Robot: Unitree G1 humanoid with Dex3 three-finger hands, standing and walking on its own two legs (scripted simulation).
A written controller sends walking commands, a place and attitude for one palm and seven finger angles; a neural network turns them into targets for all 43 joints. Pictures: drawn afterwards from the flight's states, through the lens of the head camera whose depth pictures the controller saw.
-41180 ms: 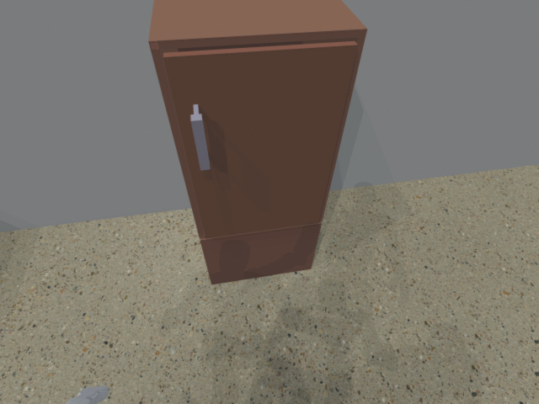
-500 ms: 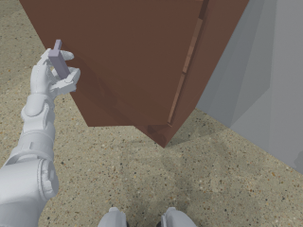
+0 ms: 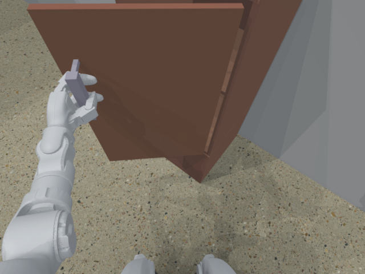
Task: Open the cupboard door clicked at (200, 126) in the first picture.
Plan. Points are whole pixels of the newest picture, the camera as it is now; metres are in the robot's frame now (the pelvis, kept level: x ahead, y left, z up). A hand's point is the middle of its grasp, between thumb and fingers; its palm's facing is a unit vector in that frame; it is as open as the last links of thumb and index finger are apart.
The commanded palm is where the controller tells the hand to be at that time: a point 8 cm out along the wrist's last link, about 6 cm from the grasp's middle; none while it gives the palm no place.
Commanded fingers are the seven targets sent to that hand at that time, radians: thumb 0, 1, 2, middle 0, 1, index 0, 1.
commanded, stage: pull the door open along its arc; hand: left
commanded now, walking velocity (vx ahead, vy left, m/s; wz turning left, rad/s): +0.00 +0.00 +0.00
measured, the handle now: (84, 91) +0.51 +0.20 +0.07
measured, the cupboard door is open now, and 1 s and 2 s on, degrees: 44 88 87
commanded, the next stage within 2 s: open thumb and fingers to let go in 0.84 s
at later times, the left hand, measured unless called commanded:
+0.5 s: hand (121, 167) +0.32 +0.10 +0.08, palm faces +0.40 -0.91 +0.05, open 6.1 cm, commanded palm +0.25 +0.16 +0.07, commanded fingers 0.00 0.90 0.90 -0.40 -1.35 -0.40 -1.35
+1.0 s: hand (160, 200) +0.25 +0.03 +0.08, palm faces +0.36 -0.93 -0.01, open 6.0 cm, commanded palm +0.21 +0.07 +0.07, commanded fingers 0.00 0.62 0.78 -0.38 -1.32 -0.38 -1.32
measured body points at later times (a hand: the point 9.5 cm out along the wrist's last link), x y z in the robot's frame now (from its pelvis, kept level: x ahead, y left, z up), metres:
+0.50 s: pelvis +0.01 -0.02 +0.01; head +0.05 -0.02 +0.46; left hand +0.29 +0.15 +0.08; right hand +0.21 -0.22 -0.08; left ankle +0.02 +0.10 -0.68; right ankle +0.00 -0.11 -0.68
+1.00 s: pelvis +0.01 -0.06 +0.01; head +0.03 -0.09 +0.46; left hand +0.23 +0.08 +0.08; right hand +0.20 -0.27 -0.09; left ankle +0.02 +0.10 -0.68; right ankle +0.00 -0.11 -0.68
